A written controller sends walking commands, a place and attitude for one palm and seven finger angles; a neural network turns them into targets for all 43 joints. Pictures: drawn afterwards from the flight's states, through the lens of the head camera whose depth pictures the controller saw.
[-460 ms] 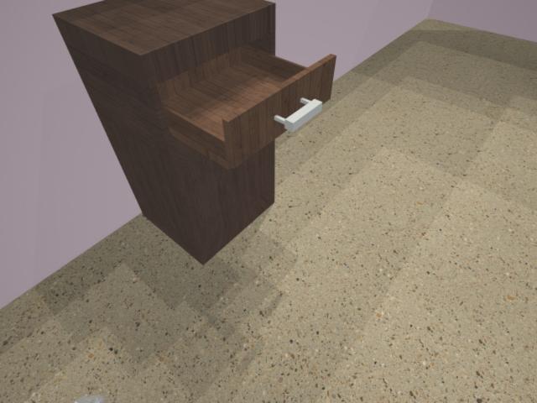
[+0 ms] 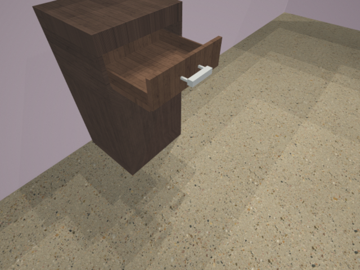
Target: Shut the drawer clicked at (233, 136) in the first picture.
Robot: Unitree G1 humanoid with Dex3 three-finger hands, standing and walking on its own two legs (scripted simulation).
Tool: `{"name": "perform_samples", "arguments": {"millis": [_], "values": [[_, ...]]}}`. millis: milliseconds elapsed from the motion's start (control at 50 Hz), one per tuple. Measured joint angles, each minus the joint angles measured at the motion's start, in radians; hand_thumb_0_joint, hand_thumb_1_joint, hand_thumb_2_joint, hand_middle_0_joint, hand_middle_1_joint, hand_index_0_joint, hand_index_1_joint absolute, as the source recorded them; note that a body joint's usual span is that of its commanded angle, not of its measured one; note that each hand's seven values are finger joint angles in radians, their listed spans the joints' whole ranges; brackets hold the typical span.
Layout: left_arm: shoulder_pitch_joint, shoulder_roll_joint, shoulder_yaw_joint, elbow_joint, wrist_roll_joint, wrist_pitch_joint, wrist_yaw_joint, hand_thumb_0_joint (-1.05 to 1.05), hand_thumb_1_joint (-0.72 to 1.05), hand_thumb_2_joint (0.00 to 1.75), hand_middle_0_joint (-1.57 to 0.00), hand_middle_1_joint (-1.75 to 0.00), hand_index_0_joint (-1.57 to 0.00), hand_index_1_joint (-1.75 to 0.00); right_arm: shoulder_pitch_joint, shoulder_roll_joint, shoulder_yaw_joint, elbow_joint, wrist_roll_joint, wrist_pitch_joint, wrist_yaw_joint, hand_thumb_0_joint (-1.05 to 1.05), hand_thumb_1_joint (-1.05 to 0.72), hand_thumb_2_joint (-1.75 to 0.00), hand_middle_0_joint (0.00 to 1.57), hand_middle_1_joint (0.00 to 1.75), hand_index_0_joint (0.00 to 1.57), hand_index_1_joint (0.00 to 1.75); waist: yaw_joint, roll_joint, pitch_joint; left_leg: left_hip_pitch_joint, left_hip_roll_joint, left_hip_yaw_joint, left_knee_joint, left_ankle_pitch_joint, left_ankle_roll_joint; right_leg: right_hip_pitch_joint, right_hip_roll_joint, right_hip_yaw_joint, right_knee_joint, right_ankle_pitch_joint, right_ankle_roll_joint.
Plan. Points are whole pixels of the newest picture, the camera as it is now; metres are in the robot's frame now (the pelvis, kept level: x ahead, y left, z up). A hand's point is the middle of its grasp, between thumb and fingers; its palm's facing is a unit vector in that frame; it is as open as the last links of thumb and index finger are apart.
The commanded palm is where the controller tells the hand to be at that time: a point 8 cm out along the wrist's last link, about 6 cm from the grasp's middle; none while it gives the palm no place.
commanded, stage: stand and wait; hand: left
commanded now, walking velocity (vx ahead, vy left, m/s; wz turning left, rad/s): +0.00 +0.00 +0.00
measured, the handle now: (195, 74) +0.83 -0.01 -0.01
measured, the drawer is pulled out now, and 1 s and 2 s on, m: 0.25 0.25 0.25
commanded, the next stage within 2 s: look at it before walking up in 0.36 s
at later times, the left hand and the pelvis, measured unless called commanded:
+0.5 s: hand out of the picture +0.07 +0.25 -0.15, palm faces -0.02 -0.94 -0.35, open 7.4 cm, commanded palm none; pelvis -0.01 +0.00 +0.00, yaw +0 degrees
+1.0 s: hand out of the picture +0.06 +0.25 -0.15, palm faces -0.03 -0.94 -0.34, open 7.4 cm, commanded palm none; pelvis -0.01 +0.00 +0.00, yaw +0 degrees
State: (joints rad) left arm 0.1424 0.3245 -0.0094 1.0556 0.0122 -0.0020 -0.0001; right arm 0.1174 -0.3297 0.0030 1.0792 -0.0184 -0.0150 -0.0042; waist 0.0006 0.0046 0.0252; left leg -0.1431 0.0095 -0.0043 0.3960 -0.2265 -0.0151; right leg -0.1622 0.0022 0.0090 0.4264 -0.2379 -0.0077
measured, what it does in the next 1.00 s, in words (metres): stands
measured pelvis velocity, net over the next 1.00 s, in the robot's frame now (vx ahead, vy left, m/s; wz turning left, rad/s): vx -0.01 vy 0.00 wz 0.00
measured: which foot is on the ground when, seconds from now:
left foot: down 0.00-1.00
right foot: down 0.00-1.00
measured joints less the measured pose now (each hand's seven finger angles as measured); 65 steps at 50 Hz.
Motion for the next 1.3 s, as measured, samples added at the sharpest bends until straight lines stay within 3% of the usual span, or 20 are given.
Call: {"name": "perform_samples", "arguments": {"millis": [1120, 1300], "values": [[0.008, 0.017, 0.004, 0.042, 0.001, -0.006, 0.000, 0.00, 0.90, 0.90, -0.21, -0.30, -0.20, -0.30, 0.004, -0.005, 0.003, 0.048, 0.006, -0.006, 0.003, 0.01, -0.91, -0.90, 0.20, 0.30, 0.21, 0.30, 0.001, -0.005, 0.000, 0.021, -0.001, 0.007, -0.055, 0.038, 0.006, 0.027, -0.001, 0.007, -0.073, 0.051, 0.009], [0.046, -0.014, 0.026, -0.018, 0.004, 0.042, 0.007, 0.00, 0.90, 0.90, -0.20, -0.30, -0.20, -0.30, 0.002, 0.044, -0.017, -0.030, 0.002, 0.014, -0.017, 0.01, -0.91, -0.90, 0.20, 0.30, 0.20, 0.30, 0.016, -0.017, 0.010, -0.028, 0.016, 0.081, 0.048, -0.021, 0.005, -0.070, 0.020, 0.080, 0.067, 0.003, 0.010]]}}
